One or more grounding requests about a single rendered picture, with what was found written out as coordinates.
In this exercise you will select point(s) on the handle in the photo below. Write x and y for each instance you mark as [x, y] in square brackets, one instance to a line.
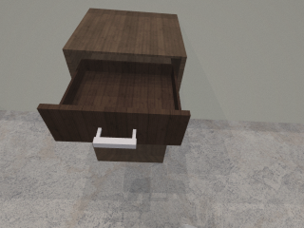
[107, 142]

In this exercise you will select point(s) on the drawer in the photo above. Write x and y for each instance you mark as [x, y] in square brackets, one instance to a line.
[119, 96]

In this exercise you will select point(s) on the cabinet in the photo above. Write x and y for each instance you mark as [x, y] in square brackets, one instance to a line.
[129, 36]

